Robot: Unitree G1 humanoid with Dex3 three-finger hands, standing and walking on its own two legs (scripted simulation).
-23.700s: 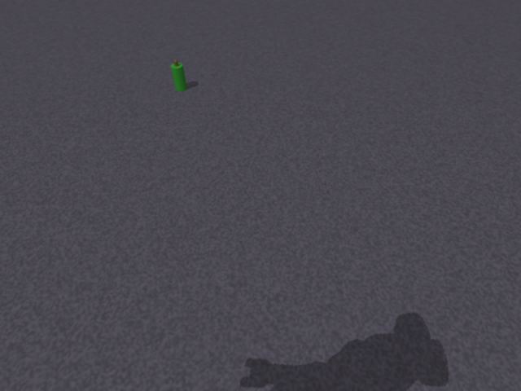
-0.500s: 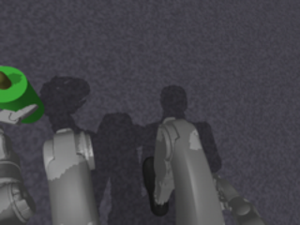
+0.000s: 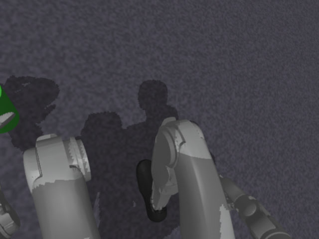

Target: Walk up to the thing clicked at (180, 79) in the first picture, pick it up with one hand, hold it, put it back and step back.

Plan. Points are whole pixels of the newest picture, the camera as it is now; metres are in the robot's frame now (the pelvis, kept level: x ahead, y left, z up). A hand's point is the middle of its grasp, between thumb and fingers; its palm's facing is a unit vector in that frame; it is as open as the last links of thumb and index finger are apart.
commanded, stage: lower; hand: left
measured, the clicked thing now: out of the picture +0.40 +0.30 -0.15
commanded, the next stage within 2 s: loosen in 0.70 s
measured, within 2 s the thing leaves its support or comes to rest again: rests again in 1.78 s
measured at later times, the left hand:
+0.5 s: hand out of the picture +0.40 +0.32 -0.17, palm faces +0.46 -0.89 -0.03, open 11.4 cm
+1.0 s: hand out of the picture +0.40 +0.32 -0.17, palm faces +0.46 -0.89 -0.02, open 11.3 cm
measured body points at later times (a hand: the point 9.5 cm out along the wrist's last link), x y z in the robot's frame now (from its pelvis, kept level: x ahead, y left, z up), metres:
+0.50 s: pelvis -0.01 +0.01 +0.00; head +0.22 +0.17 +0.34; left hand +0.37 +0.36 -0.16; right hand +0.16 -0.25 -0.06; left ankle +0.08 +0.13 -0.26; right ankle +0.12 -0.12 -0.26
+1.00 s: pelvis -0.01 +0.01 -0.01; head +0.22 +0.18 +0.34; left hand +0.37 +0.36 -0.17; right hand +0.16 -0.25 -0.06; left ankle +0.08 +0.13 -0.26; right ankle +0.12 -0.12 -0.26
